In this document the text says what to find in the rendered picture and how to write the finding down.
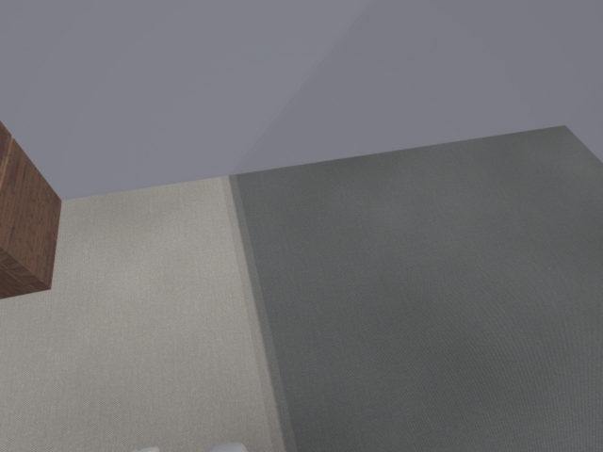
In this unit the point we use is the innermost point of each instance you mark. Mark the cupboard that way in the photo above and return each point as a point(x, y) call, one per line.
point(29, 219)

